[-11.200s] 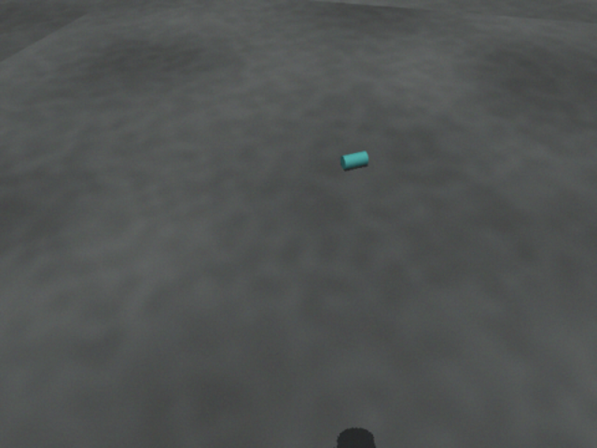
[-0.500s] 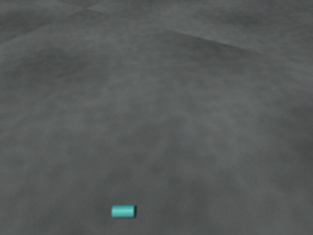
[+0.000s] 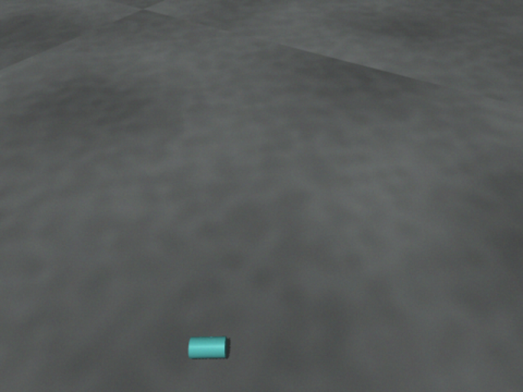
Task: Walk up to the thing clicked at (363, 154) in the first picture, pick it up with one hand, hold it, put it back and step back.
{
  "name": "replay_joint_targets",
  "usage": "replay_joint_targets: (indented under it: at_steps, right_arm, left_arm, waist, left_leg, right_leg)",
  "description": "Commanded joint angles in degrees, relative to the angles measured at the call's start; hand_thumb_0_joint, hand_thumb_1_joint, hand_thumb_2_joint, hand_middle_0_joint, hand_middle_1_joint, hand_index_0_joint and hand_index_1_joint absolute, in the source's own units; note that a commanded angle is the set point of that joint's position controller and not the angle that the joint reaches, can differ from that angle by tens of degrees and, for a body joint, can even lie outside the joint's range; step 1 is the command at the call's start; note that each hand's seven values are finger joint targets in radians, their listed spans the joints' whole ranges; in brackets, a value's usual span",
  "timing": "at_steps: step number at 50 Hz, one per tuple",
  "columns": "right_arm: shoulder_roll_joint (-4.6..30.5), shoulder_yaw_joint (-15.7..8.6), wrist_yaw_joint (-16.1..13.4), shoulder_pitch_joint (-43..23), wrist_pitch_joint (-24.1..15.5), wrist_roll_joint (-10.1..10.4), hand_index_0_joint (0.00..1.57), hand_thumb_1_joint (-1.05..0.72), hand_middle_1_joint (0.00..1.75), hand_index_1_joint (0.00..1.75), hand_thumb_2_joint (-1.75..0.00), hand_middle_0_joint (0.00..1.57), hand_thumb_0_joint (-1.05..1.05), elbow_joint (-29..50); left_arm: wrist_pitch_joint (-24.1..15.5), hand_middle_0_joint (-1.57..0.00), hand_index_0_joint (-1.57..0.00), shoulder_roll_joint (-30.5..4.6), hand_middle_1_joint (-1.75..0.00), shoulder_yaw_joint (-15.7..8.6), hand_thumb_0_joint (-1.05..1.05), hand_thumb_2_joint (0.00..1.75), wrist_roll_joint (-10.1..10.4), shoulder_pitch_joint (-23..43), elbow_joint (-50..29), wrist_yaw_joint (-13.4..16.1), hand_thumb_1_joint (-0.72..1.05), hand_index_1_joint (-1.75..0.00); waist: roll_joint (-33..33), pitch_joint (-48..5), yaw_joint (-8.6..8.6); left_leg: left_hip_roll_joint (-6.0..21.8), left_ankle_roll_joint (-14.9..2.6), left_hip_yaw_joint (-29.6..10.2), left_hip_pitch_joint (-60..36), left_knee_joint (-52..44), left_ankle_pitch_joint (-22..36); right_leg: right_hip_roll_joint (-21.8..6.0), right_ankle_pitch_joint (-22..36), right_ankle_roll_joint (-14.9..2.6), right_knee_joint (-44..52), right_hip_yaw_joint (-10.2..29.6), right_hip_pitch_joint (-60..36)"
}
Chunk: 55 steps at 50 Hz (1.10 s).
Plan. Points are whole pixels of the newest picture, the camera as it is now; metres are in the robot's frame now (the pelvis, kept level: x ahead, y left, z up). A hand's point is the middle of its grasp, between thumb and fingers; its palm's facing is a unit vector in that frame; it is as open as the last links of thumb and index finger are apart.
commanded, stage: stand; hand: left
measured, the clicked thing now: (208, 347) +0.43 +0.22 -0.75
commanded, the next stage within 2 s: walk up in 0.76 s
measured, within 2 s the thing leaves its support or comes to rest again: neither
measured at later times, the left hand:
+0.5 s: hand out of the picture +0.05 +0.26 -0.15, palm faces -0.03 -0.94 -0.35, open 7.4 cm
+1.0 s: hand out of the picture +0.05 +0.28 -0.17, palm faces -0.03 -0.92 -0.38, open 7.4 cm
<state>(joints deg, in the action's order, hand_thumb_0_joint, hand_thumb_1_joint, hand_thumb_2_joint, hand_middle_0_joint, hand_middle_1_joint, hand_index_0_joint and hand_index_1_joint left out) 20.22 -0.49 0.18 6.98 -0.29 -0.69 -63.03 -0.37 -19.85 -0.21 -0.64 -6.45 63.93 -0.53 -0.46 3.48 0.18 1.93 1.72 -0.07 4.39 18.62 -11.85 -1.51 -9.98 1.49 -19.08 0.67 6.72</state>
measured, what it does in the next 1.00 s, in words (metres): shifts its weight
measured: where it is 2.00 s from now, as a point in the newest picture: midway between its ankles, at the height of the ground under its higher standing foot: outside the picture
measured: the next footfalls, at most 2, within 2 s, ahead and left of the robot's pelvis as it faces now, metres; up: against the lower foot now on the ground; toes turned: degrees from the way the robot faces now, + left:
right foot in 1.42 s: -0.15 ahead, -0.10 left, +0.00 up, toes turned -1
left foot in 1.74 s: -0.21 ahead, +0.13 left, +0.00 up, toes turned -2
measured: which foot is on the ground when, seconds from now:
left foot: down 0.00-1.00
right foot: down 0.00-1.00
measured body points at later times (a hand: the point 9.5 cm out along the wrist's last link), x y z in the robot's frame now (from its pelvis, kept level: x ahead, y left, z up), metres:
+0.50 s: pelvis -0.01 +0.00 +0.00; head +0.00 +0.00 +0.45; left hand +0.06 +0.31 -0.13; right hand +0.05 -0.30 -0.14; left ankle -0.02 +0.14 -0.75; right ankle +0.01 -0.14 -0.75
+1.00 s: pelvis -0.06 +0.02 -0.02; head +0.00 +0.02 +0.42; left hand +0.05 +0.33 -0.14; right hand +0.03 -0.31 -0.14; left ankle -0.05 +0.13 -0.73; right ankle +0.01 -0.14 -0.75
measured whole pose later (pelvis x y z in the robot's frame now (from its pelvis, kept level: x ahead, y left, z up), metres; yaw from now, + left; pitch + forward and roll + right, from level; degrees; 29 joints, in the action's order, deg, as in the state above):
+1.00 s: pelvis -0.06 +0.02 -0.02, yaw +0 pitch -2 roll +0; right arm 23.2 -3.5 0.3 5.2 3.2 0.1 -56.9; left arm 2.8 -21.6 -2.5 -1.0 -3.8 55.6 0.3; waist 0.4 9.7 0.1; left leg -1.4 -2.0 -1.1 19.1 45.2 -25.7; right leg -3.1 -12.0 1.4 -32.9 1.7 18.8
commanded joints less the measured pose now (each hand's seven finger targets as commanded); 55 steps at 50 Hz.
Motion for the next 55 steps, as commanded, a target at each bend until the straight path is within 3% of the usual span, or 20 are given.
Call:
replay_joint_targets:
  at_steps: [1, 15, 20, 28, 33, 37, 38, 39, 41, 44, 45, 46, 47, 48, 50, 51, 52, 53, 54, 55]
  right_arm:
    - [12.2, -2.0, -0.5, -1.5, -1.3, 0.1, 0.2, -0.9, 0.3, 0.3, -0.9, 0.2, 0.0, 3.1]
    - [12.5, -2.0, -0.4, -1.5, -1.4, 0.1, 0.2, -0.9, 0.3, 0.3, -0.9, 0.2, 0.0, 2.8]
    - [12.3, -2.0, -0.3, -1.0, -1.3, 0.1, 0.2, -0.9, 0.3, 0.3, -0.9, 0.2, 0.0, 2.4]
    - [12.5, -2.0, -0.2, -0.9, -1.4, 0.1, 0.2, -0.9, 0.3, 0.3, -0.9, 0.2, 0.0, 2.4]
    - [12.4, -2.1, -0.2, -1.2, -1.2, 0.2, 0.2, -0.9, 0.3, 0.3, -0.9, 0.2, 0.0, 2.4]
    - [12.2, -2.0, -0.1, -0.5, -1.1, 0.2, 0.2, -0.9, 0.3, 0.3, -0.9, 0.2, 0.0, 2.1]
    - [14.8, -3.1, -0.3, -2.5, 0.1, 0.6, 0.2, -0.9, 0.3, 0.3, -0.9, 0.2, 0.0, 2.4]
    - [14.1, -3.2, -0.4, -1.6, 0.5, 1.1, 0.2, -0.9, 0.3, 0.3, -0.9, 0.2, 0.0, 3.4]
    - [13.9, -3.7, -0.5, -0.6, 1.0, 1.5, 0.2, -0.9, 0.3, 0.3, -0.9, 0.2, 0.0, 4.4]
    - [13.3, -4.3, -0.6, 0.2, 2.0, 1.4, 0.2, -0.9, 0.3, 0.3, -0.9, 0.2, 0.0, 6.5]
    - [12.7, -4.4, -0.7, 1.4, 2.4, 1.2, 0.2, -0.9, 0.3, 0.3, -0.9, 0.2, 0.0, 6.9]
    - [12.5, -4.7, -0.5, 2.4, 2.9, 0.9, 0.2, -0.9, 0.3, 0.3, -0.9, 0.2, 0.0, 7.3]
    - [12.0, -4.9, -0.4, 4.6, 3.4, 0.6, 0.2, -0.9, 0.3, 0.3, -0.9, 0.2, 0.0, 7.5]
    - [12.1, -5.2, -0.3, 6.0, 3.6, 0.7, 0.2, -0.9, 0.3, 0.3, -0.9, 0.2, 0.0, 8.2]
    - [12.5, -5.9, -0.2, 9.5, 3.3, 0.8, 0.2, -0.9, 0.3, 0.3, -0.9, 0.2, 0.0, 8.4]
    - [13.2, -6.1, -0.4, 9.5, 2.7, 0.5, 0.2, -0.9, 0.3, 0.3, -0.9, 0.2, 0.0, 8.5]
    - [16.6, -6.8, -0.6, 8.0, 2.2, -0.7, 0.2, -0.9, 0.3, 0.3, -0.9, 0.2, 0.0, 9.4]
    - [19.8, -7.4, -0.5, 5.9, 1.7, -1.6, 0.2, -0.9, 0.3, 0.3, -0.9, 0.2, 0.0, 10.8]
    - [20.6, -7.7, -0.7, 4.7, 1.3, -1.9, 0.2, -0.9, 0.3, 0.3, -0.9, 0.2, 0.0, 12.1]
    - [22.7, -7.8, -0.8, 2.9, 1.3, -1.6, 0.2, -0.9, 0.3, 0.3, -0.9, 0.2, 0.0, 13.5]
  left_arm:
    - [-1.2, -0.2, -0.2, -12.7, -0.3, -2.5, 0.0, 0.9, 0.1, 1.9, -3.4, 0.9, 0.9, -0.3]
    - [-1.2, -0.2, -0.2, -12.9, -0.3, -2.2, 0.0, 0.9, 0.1, 1.1, -3.3, 0.8, 0.9, -0.3]
    - [-1.1, -0.2, -0.2, -13.1, -0.3, -2.2, 0.0, 0.9, 0.1, 1.0, -3.2, 0.8, 0.9, -0.3]
    - [-1.2, -0.2, -0.2, -12.9, -0.3, -2.1, 0.0, 0.9, 0.1, 0.6, -3.2, 0.8, 0.9, -0.3]
    - [-1.2, -0.2, -0.2, -13.2, -0.3, -2.0, 0.0, 0.9, 0.0, 0.7, -3.2, 0.9, 0.9, -0.3]
    - [-1.4, -0.2, -0.2, -13.2, -0.3, -2.0, 0.0, 0.9, 0.1, 0.5, -3.2, 0.8, 0.9, -0.3]
    - [-0.4, -0.2, -0.2, -15.6, -0.3, -4.6, 0.0, 0.9, 0.9, 0.5, -4.4, 1.3, 0.9, -0.3]
    - [-0.1, -0.2, -0.2, -15.3, -0.3, -4.7, 0.0, 0.9, 1.1, -0.7, -5.2, 1.7, 0.9, -0.3]
    - [0.4, -0.2, -0.2, -15.0, -0.3, -5.1, 0.0, 0.9, 1.1, -0.8, -6.8, 1.8, 0.9, -0.3]
    - [1.2, -0.2, -0.2, -16.4, -0.3, -5.7, 0.0, 0.9, 0.7, 1.4, -9.7, 1.8, 0.9, -0.3]
    - [1.5, -0.2, -0.2, -17.4, -0.3, -6.1, 0.0, 0.9, 0.4, 2.7, -11.1, 1.9, 0.9, -0.3]
    - [1.8, -0.2, -0.2, -18.1, -0.3, -6.2, 0.0, 0.9, 0.0, 4.2, -12.3, 2.0, 0.9, -0.3]
    - [1.9, -0.2, -0.2, -18.5, -0.3, -6.3, 0.0, 0.9, -0.5, 5.9, -13.5, 2.0, 0.9, -0.3]
    - [2.0, -0.2, -0.2, -18.3, -0.3, -6.3, 0.0, 0.9, -0.9, 7.1, -14.7, 2.1, 0.9, -0.3]
    - [2.2, -0.2, -0.2, -17.3, -0.3, -5.9, 0.0, 0.9, -1.3, 10.2, -16.6, 2.4, 0.9, -0.3]
    - [2.5, -0.2, -0.2, -15.8, -0.3, -5.4, 0.0, 0.9, -1.0, 9.6, -17.1, 2.4, 0.9, -0.3]
    - [3.0, -0.2, -0.2, -13.0, -0.3, -4.9, 0.0, 0.9, -0.5, 7.8, -17.8, 2.5, 0.9, -0.3]
    - [3.4, -0.2, -0.2, -11.0, -0.3, -5.0, 0.0, 0.9, -0.4, 5.7, -18.0, 2.7, 0.9, -0.3]
    - [4.0, -0.2, -0.2, -11.5, -0.3, -5.1, 0.0, 0.9, -0.5, 2.4, -17.6, 3.0, 0.9, -0.3]
    - [4.1, -0.2, -0.2, -11.8, -0.3, -5.4, 0.0, 0.9, -0.6, 1.8, -17.1, 3.4, 0.9, -0.3]
  waist:
    - [0.7, -5.0, -0.21]
    - [0.7, -4.3, -0.32]
    - [0.9, -2.8, -0.16]
    - [0.3, -3.8, -0.23]
    - [1.2, -3.1, -0.12]
    - [1.0, -3.6, -0.05]
    - [1.1, 3.4, -1.0]
    - [0.8, 1.1, -0.87]
    - [1.0, -4.7, -0.48]
    - [5.0, -9.1, 0.03]
    - [8.3, -8.7, 0.08]
    - [11.6, -7.4, 0.33]
    - [13.6, -6.2, 0.95]
    - [13.8, -5.3, 1.77]
    - [13.5, -5.2, 3.81]
    - [8.3, -5.5, 3.81]
    - [-5.9, -3.8, 2.98]
    - [-12.8, -3.0, 1.09]
    - [-6.7, -4.9, 0.04]
    - [-9.9, -6.5, 0.78]
  left_leg:
    - [5.6, -2.79, -3.6, 0.7, -2.8, 9.4]
    - [5.5, -2.9, -3.9, 1.6, -3.1, 7.1]
    - [5.3, -2.7, -4.2, 2.9, -4.1, 3.4]
    - [5.3, -2.89, -4.1, 2.7, -3.4, 4.5]
    - [5.3, -2.68, -4.4, 2.4, -3.4, 3.2]
    - [5.1, -2.77, -4.1, 2.9, -3.1, 4.2]
    - [4.4, -3.71, -5.1, 6.6, 2.4, 14.2]
    - [4.7, -4.04, -4.3, 5.6, 4.7, 18.5]
    - [3.9, -4.7, -3.7, 4.5, 9.0, 19.6]
    - [0.0, -4.19, -1.1, 4.8, 19.0, 11.0]
    - [-1.8, -3.88, -0.1, 5.9, 23.3, 4.6]
    - [-4.2, -3.8, 0.5, 6.9, 29.3, -8.1]
    - [-4.0, -4.13, -1.1, 6.8, 33.9, -18.8]
    - [-2.7, -4.85, -3.7, 6.9, 35.5, -21.3]
    - [-1.0, -5.35, -4.0, 6.7, 28.4, -14.8]
    - [0.5, -5.87, -4.0, 7.4, 18.2, -4.8]
    - [8.1, -8.3, -15.1, 9.9, 6.2, 11.1]
    - [15.4, -12.03, -25.7, 8.3, 1.7, 23.0]
    - [18.2, -15.79, -24.0, 10.7, 3.8, 30.2]
    - [20.6, -17.63, -28.5, 12.1, 2.3, 28.5]
  right_leg:
    - [-5.7, 10.0, -2.55, 2.0, 3.7, -1.8]
    - [-5.8, 8.1, -2.49, 2.2, 4.0, -0.8]
    - [-5.5, 4.4, -2.35, 2.9, 4.0, 0.4]
    - [-5.8, 5.9, -2.49, 2.6, 4.2, -0.4]
    - [-5.5, 3.1, -2.46, 2.9, 4.0, 1.4]
    - [-5.8, 5.4, -2.48, 2.7, 4.3, 0.0]
    - [-4.9, 16.4, -2.81, -2.5, 4.6, 5.2]
    - [-4.9, 20.1, -3.33, -4.2, 3.8, 4.4]
    - [-5.5, 23.0, -5.16, -6.5, 4.0, 2.5]
    - [-10.5, 23.7, -9.73, -5.4, 8.8, 4.6]
    - [-13.6, 23.1, -12.07, -4.4, 11.9, 6.6]
    - [-16.6, 21.6, -14.65, -3.1, 14.6, 9.9]
    - [-19.0, 19.0, -16.46, -2.7, 15.9, 14.3]
    - [-19.0, 16.3, -16.38, -3.7, 15.6, 17.0]
    - [-15.7, 16.2, -12.64, -10.1, 12.1, 17.3]
    - [-10.7, 11.9, -9.79, -16.4, 9.0, 16.0]
    - [-0.7, 1.3, -5.6, -28.4, 4.9, 17.8]
    - [7.2, -22.3, -3.68, -38.5, 4.8, 22.9]
    - [7.7, -26.9, -3.48, -46.5, 9.9, 20.6]
    - [9.6, -29.1, -3.52, -51.1, 12.5, 20.4]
